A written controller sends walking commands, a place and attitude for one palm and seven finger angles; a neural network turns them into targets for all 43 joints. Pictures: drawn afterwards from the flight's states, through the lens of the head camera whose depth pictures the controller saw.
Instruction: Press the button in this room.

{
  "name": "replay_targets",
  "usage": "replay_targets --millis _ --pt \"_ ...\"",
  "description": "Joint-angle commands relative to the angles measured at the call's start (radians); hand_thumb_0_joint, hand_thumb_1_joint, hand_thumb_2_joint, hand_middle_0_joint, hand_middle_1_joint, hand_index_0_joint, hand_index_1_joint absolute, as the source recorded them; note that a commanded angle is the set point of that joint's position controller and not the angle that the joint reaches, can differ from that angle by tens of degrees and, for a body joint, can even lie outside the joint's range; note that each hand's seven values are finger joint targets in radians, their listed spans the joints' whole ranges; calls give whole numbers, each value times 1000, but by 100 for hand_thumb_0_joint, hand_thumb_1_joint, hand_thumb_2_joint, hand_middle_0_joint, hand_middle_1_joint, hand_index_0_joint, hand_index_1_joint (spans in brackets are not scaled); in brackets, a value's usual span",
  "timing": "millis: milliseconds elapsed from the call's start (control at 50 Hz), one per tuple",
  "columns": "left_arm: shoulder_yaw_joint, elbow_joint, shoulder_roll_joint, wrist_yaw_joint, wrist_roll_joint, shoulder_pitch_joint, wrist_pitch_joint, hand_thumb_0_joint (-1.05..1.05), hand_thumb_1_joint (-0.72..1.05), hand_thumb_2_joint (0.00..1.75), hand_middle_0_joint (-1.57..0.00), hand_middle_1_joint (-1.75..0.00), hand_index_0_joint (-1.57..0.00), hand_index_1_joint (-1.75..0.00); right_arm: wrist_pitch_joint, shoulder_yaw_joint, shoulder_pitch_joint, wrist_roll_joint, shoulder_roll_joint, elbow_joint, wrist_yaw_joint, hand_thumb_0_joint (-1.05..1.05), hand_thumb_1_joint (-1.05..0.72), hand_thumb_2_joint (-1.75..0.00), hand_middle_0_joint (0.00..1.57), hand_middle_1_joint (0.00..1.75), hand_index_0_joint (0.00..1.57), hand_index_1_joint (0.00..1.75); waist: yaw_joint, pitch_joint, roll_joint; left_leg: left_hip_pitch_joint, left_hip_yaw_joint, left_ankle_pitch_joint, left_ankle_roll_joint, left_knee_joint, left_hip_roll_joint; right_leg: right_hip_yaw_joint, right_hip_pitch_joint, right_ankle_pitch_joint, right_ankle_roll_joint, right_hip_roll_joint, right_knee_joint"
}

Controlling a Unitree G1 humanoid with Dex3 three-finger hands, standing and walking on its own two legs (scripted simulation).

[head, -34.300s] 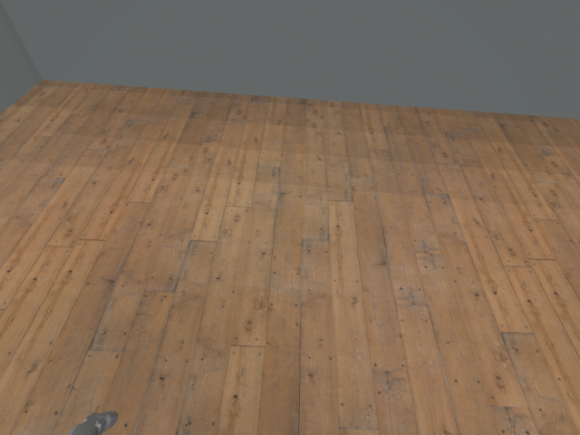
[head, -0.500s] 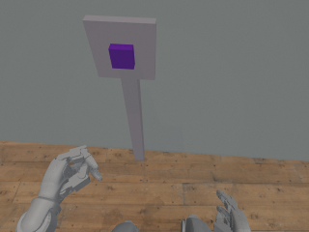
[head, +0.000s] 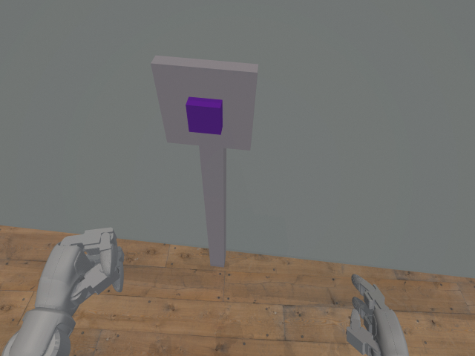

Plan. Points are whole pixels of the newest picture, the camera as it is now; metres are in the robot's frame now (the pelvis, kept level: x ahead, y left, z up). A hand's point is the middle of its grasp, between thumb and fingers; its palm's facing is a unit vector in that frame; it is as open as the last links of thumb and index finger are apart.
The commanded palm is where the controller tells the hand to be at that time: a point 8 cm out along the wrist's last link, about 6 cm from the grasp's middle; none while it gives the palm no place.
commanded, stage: raise the hand and make a fist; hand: left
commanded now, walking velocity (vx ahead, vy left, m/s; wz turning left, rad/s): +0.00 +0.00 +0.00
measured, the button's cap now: (205, 115) +0.53 +0.11 +0.11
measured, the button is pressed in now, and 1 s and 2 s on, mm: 0 0 0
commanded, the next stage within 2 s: aim a knuckle at the button in 0.74 s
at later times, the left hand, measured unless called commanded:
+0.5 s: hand (116, 249) +0.24 +0.19 +0.11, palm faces -0.04 -1.00 -0.06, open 3.1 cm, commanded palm +0.20 +0.24 +0.11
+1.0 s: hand (118, 253) +0.23 +0.19 +0.11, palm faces -0.01 -1.00 -0.04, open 3.1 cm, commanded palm +0.22 +0.23 +0.11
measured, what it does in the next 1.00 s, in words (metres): stands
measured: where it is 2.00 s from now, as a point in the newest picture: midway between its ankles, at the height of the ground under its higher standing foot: outside the picture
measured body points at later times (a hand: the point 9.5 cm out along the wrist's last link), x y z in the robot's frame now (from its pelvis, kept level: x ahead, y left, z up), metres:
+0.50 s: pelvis +0.00 -0.02 +0.02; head +0.02 -0.03 +0.47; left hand +0.24 +0.24 +0.11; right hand +0.17 -0.26 -0.05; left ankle -0.03 +0.10 -0.69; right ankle +0.04 -0.14 -0.69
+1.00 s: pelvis -0.02 -0.02 +0.02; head +0.00 -0.03 +0.47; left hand +0.23 +0.24 +0.11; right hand +0.16 -0.25 -0.05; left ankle -0.03 +0.10 -0.69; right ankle +0.04 -0.14 -0.69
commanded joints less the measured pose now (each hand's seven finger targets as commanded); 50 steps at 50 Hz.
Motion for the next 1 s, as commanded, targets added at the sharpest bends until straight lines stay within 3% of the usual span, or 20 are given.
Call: replay_targets --millis 0,60,140,180,260,280,300,400,440,480,520,620,660,680,740,820,880,900,960,980 --pt "53 -160 100 -35 -23 -97 -21 0 90 90 -130 -150 -130 -150 -41 -45 -33 6 -139 -129 -5 0 -90 -90 20 30 20 30 -10 -73 38 11 -49 420 -30 -202 -17 8 193 246 -41 73 -87" --pt "82 -182 136 -57 -24 -119 -9 0 90 90 -130 -150 -130 -150 -47 -43 -27 5 -142 -131 -9 0 -90 -90 20 30 20 30 -3 -137 52 57 -49 456 -29 -210 -19 11 231 281 -42 68 -99" --pt "139 -191 165 -70 -57 -158 -9 0 90 90 -130 -150 -130 -150 -49 -37 -34 4 -138 -123 -14 0 -90 -90 20 30 20 30 8 -170 31 83 -44 463 -27 -225 -23 18 284 315 -40 68 -121" --pt "164 -182 185 -71 -70 -181 -16 0 90 90 -130 -150 -130 -150 -50 -32 -42 0 -140 -114 -16 0 -90 -90 20 30 20 30 11 -163 10 75 -42 456 -24 -229 -25 24 310 319 -41 70 -131" --pt "154 -136 169 -82 -76 -221 -17 0 90 90 -130 -150 -130 -150 -57 -29 -41 6 -143 -97 -21 0 -90 -90 20 30 20 30 5 -120 40 89 -36 425 -25 -254 -26 24 299 294 -40 65 -159" --pt "155 -119 178 -87 -77 -235 -9 0 90 90 -130 -150 -130 -150 -57 -27 -46 4 -147 -97 -22 0 -90 -90 20 30 20 30 2 -108 5 78 -36 413 -19 -255 -27 29 310 284 -40 66 -167" --pt "151 -102 172 -98 -80 -237 -2 0 90 90 -130 -150 -130 -150 -57 -29 -46 7 -150 -96 -24 0 -90 -90 20 30 20 30 2 -109 10 81 -34 406 -19 -262 -28 33 317 282 -39 63 -176" --pt "149 -59 166 -128 -83 -203 27 0 90 90 -130 -150 -130 -150 -66 -31 -54 10 -153 -102 -26 0 -90 -90 20 30 20 30 18 -112 -16 84 -24 403 -15 -279 -33 42 354 284 -38 56 -199" --pt "169 -82 182 -122 -85 -204 22 0 90 90 -130 -150 -130 -150 -69 -34 -54 8 -151 -104 -24 0 -90 -90 20 30 20 30 25 -120 10 93 -19 404 -16 -283 -35 47 359 286 -38 54 -204" --pt "191 -85 201 -106 -84 -214 12 0 90 90 -130 -150 -130 -150 -68 -33 -55 2 -151 -102 -22 0 -90 -90 20 30 20 30 25 -98 -25 80 -19 389 -14 -283 -34 52 358 263 -38 58 -211" --pt "184 -94 183 -94 -86 -222 -8 0 90 90 -130 -150 -130 -150 -69 -35 -54 3 -148 -101 -21 0 -90 -90 20 30 20 30 23 -92 -24 79 -18 365 -16 -292 -36 56 354 231 -36 56 -220" --pt "157 -109 168 -77 -66 -244 -40 0 90 90 -130 -150 -130 -150 -75 -34 -47 3 -145 -91 -19 0 -90 -90 20 30 20 30 15 -83 46 106 -14 355 -17 -299 -35 53 335 224 -39 57 -220" --pt "151 -81 164 -83 -64 -242 -38 0 90 90 -130 -150 -130 -150 -78 -33 -47 2 -149 -89 -22 0 -90 -90 20 30 20 30 13 -76 24 94 -13 325 -16 -301 -35 56 329 191 -38 55 -229" --pt "142 -63 161 -89 -64 -242 -34 0 90 90 -130 -150 -130 -150 -75 -32 -50 3 -152 -87 -23 0 -90 -90 20 30 20 30 6 -55 -17 82 -18 311 -13 -300 -33 61 324 165 -38 59 -239" --pt "147 -56 169 -110 -70 -255 -28 0 90 90 -130 -150 -130 -150 -80 -31 -61 7 -154 -87 -30 0 -90 -90 20 30 20 30 12 -59 7 79 -14 274 -13 -303 -37 75 325 112 -36 49 -253" --pt "163 -67 181 -111 -79 -273 -31 0 90 90 -130 -150 -130 -150 -86 -28 -65 5 -152 -88 -34 0 -90 -90 20 30 20 30 17 -75 -9 79 -20 266 -12 -306 -36 77 334 87 -34 49 -257" --pt "133 -37 164 -101 -80 -401 -41 0 90 90 -130 -150 -130 -150 -85 -23 -64 6 -156 -67 -42 0 -90 -90 20 30 20 30 -9 -24 -30 66 -25 222 -12 -301 -34 81 287 24 -31 55 -266" --pt "106 -25 146 -99 -74 -450 -42 0 90 90 -130 -150 -130 -150 -89 -23 -71 9 -155 -63 -45 0 -90 -90 20 30 20 30 -17 -5 -4 66 -26 196 -13 -304 -34 82 264 -4 -30 52 -269" --pt "66 11 124 -85 -49 -518 -44 0 90 90 -130 -150 -130 -150 -99 -23 -57 9 -154 -50 -50 0 -90 -90 20 30 20 30 -20 -51 35 93 -35 199 -15 -311 -34 66 258 25 -32 52 -245" --pt "75 31 141 -81 -42 -527 -41 0 90 90 -130 -150 -130 -150 -98 -24 -53 7 -157 -49 -50 0 -90 -90 20 30 20 30 -20 -59 -4 81 -37 204 -13 -309 -32 69 267 28 -32 54 -243"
